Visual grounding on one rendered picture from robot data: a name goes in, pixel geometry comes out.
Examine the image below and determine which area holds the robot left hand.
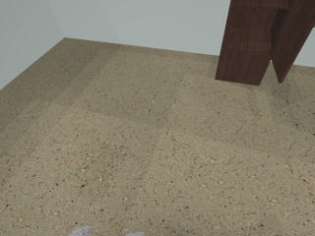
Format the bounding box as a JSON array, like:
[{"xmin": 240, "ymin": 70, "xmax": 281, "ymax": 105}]
[{"xmin": 68, "ymin": 226, "xmax": 91, "ymax": 236}]

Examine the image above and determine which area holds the cupboard door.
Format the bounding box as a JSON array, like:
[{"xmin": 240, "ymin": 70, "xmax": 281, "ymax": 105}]
[{"xmin": 270, "ymin": 0, "xmax": 315, "ymax": 84}]

